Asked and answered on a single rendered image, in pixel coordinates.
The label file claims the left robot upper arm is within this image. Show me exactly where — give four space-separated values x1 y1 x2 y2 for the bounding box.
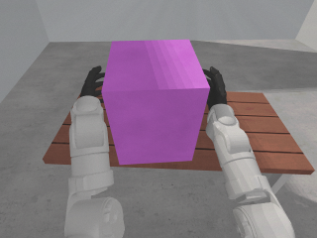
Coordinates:
65 196 125 238

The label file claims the robot left hand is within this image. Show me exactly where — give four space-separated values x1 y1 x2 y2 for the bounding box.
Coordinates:
80 65 105 103

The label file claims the left robot forearm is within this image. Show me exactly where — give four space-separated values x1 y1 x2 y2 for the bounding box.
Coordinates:
64 95 114 236

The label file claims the table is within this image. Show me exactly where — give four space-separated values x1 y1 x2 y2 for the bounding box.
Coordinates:
43 86 315 205

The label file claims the carton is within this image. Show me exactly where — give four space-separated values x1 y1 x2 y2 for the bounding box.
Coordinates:
101 39 210 166

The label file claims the right robot forearm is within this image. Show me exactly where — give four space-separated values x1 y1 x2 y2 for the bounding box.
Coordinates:
205 103 296 238

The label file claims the right robot upper arm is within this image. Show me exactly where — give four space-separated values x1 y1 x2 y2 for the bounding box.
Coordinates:
229 202 295 238

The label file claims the robot right hand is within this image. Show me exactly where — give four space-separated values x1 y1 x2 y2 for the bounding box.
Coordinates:
202 66 228 111

